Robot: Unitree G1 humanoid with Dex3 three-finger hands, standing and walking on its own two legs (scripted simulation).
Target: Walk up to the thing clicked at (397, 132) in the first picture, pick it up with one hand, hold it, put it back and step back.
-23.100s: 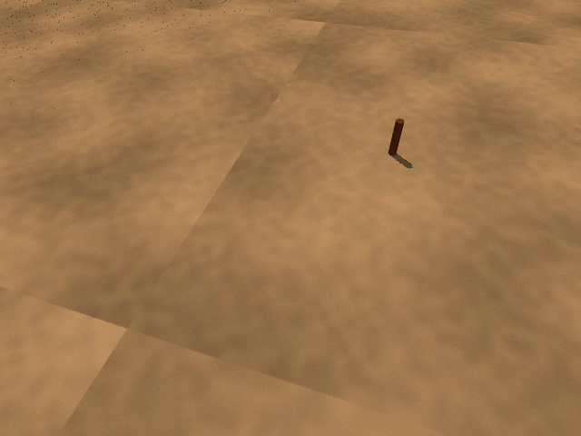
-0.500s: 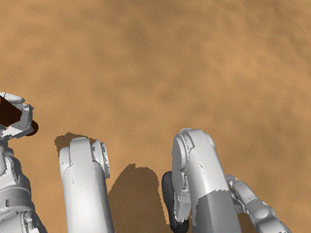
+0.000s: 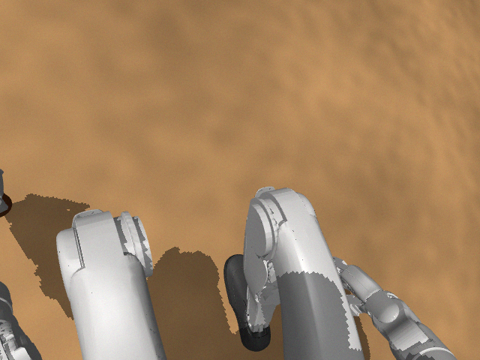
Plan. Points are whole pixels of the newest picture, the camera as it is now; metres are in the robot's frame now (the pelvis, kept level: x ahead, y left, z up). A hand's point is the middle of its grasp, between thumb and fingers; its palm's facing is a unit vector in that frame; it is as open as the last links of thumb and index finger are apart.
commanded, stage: lower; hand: left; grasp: from the side
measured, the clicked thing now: out of the picture +0.37 +0.34 -0.14
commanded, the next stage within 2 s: loosen in 0.86 s
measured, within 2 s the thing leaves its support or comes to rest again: rests again in 0.58 s
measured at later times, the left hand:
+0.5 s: hand out of the picture +0.38 +0.32 -0.16, palm faces +0.44 -0.90 +0.01, open 5.5 cm
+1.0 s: hand out of the picture +0.38 +0.32 -0.17, palm faces +0.46 -0.89 +0.00, open 5.5 cm
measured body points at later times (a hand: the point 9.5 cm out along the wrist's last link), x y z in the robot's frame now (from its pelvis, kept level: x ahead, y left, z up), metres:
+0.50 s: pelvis -0.01 +0.01 -0.01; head +0.20 +0.17 +0.35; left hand +0.35 +0.37 -0.16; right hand +0.18 -0.25 -0.05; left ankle +0.08 +0.14 -0.25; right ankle +0.11 -0.13 -0.25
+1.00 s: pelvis -0.01 +0.01 -0.01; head +0.20 +0.19 +0.34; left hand +0.35 +0.37 -0.17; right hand +0.17 -0.23 -0.05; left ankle +0.08 +0.14 -0.25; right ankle +0.11 -0.12 -0.25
